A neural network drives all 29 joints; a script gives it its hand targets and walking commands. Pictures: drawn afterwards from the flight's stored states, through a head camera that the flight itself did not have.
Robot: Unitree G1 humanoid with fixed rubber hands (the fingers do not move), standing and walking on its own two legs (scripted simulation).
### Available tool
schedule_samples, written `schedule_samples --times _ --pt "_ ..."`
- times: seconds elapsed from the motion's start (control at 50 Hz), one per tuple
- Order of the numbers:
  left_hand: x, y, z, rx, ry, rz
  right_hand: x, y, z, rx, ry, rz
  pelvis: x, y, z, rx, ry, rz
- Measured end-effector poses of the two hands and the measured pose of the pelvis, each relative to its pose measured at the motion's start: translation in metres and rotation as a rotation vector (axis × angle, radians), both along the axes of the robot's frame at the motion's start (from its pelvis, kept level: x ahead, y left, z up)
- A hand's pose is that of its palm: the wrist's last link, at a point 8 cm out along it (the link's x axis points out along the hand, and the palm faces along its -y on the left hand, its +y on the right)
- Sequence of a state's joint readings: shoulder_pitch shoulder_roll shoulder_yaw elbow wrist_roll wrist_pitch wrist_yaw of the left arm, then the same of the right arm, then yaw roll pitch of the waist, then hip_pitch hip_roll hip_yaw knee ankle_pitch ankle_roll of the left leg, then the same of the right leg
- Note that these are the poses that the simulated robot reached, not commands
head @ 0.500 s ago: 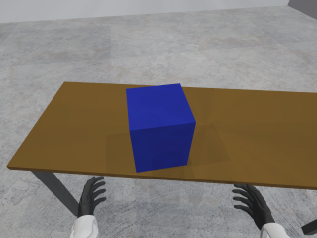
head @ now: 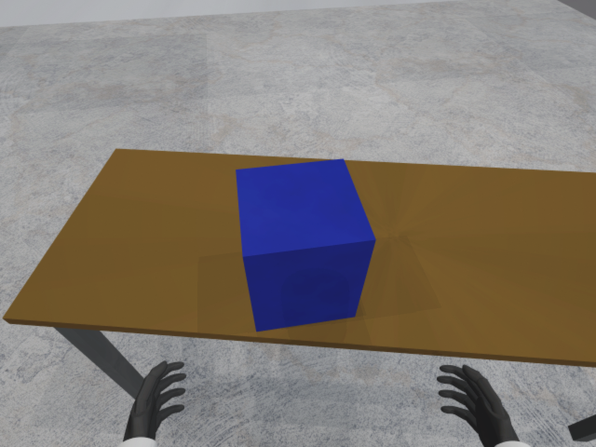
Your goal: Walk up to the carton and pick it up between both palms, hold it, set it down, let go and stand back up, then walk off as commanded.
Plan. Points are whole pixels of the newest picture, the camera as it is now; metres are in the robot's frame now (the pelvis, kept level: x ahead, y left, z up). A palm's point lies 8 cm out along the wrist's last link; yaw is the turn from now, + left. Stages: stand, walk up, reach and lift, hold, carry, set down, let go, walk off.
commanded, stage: set down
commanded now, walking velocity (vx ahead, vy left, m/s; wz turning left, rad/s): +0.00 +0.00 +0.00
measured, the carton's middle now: (298, 247) +0.45 +0.03 -0.01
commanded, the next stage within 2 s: let go in 0.90 s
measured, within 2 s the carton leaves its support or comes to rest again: neither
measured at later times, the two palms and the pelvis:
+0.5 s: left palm (137, 444) +0.16 +0.23 -0.06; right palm (483, 439) +0.19 -0.22 -0.07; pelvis +0.00 +0.00 +0.00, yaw +0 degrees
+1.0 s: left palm out of the picture +0.16 +0.23 -0.08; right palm out of the picture +0.17 -0.23 -0.08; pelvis +0.01 +0.00 +0.00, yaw +0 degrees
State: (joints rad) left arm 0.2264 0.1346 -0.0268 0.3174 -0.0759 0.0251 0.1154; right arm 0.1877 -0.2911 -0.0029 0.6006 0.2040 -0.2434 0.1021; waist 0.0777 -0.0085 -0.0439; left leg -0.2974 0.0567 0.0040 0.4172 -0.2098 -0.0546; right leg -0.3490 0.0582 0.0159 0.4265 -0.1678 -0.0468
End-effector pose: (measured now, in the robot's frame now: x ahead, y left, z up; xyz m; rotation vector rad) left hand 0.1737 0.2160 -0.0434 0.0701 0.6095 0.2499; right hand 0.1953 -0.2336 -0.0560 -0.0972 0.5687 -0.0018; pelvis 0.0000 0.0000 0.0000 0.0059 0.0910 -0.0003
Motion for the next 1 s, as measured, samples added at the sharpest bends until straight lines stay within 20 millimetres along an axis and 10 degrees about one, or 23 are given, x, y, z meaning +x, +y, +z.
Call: schedule_samples --times 1.0 --pt "-0.018 0.015 -0.032 -0.009 0.215 -0.104 -0.020 0.008 -0.023 -0.049 0.138 -0.074 0.009 0.004 0.001 -0.002 -0.029 0.003"
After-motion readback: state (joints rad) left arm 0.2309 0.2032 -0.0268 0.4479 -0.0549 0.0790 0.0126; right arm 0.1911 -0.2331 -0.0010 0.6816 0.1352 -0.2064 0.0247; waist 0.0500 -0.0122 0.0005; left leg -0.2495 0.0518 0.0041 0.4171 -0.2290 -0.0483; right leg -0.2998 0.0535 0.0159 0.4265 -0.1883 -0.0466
